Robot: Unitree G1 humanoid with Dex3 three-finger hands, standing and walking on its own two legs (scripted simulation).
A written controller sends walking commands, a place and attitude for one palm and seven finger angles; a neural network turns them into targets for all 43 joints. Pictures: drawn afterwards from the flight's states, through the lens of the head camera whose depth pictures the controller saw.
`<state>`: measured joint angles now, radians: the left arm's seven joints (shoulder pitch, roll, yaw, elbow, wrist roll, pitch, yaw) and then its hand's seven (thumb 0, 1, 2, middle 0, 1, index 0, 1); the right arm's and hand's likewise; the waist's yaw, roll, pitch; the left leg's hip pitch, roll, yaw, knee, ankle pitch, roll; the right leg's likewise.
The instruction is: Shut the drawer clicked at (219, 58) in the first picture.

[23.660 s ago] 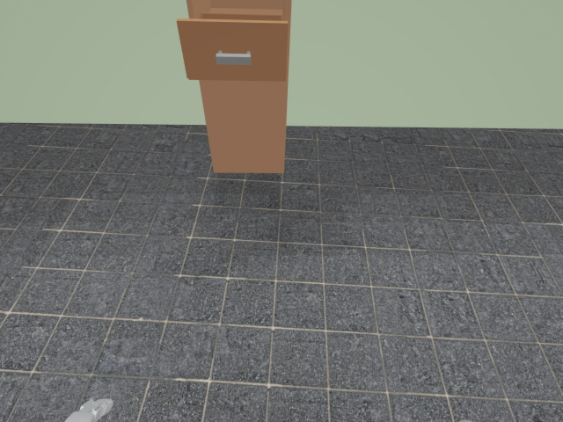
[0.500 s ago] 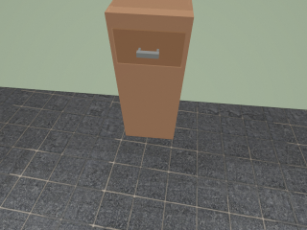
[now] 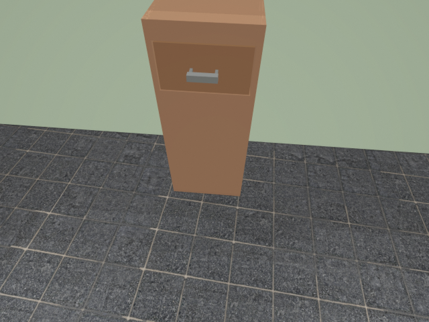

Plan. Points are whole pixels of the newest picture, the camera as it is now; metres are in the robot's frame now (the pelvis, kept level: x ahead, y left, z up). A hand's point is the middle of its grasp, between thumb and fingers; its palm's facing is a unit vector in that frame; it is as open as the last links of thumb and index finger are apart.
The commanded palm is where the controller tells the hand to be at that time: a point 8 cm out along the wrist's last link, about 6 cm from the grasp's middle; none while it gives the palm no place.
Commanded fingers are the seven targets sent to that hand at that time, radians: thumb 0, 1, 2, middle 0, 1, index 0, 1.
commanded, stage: look to check the result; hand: left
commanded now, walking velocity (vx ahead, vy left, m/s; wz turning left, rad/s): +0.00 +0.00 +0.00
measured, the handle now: (203, 74) +0.86 +0.08 +0.00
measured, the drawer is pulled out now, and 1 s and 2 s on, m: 0.00 0.00 0.00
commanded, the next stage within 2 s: stand and wait in 0.06 s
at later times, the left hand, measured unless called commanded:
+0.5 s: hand out of the picture +0.01 +0.17 -0.17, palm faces +0.02 -0.98 -0.21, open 7.4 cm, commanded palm none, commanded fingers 0.00 0.90 0.90 -0.20 -0.30 -0.20 -0.30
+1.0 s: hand out of the picture +0.04 +0.18 -0.17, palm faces +0.01 -0.97 -0.23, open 7.4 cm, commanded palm none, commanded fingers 0.00 0.90 0.90 -0.20 -0.30 -0.20 -0.30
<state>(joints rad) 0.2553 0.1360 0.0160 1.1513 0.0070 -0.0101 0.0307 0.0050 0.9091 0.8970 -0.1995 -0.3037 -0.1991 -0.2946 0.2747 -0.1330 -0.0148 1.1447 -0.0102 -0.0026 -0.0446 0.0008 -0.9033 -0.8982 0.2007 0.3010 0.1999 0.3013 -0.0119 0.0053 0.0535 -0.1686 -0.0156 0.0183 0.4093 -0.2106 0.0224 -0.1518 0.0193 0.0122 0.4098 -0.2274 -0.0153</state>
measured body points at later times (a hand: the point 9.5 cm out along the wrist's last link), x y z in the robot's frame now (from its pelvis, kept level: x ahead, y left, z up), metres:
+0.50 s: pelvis +0.00 -0.01 +0.00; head +0.02 -0.01 +0.45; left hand +0.01 +0.23 -0.16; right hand +0.00 -0.24 -0.16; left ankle +0.01 +0.10 -0.74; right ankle +0.00 -0.11 -0.74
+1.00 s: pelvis +0.00 -0.01 +0.00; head +0.02 -0.02 +0.45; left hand +0.04 +0.23 -0.15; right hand +0.02 -0.25 -0.16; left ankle +0.01 +0.10 -0.74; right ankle +0.00 -0.11 -0.74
